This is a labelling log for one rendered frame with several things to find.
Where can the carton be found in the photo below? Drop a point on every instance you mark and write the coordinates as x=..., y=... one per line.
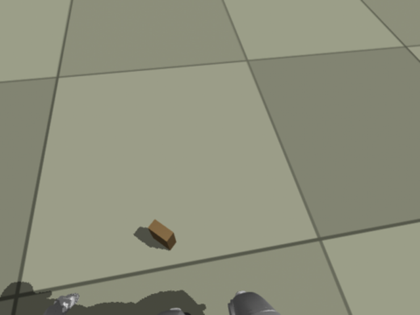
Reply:
x=162, y=234

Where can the left robot hand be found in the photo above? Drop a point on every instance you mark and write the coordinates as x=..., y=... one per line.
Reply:
x=62, y=304

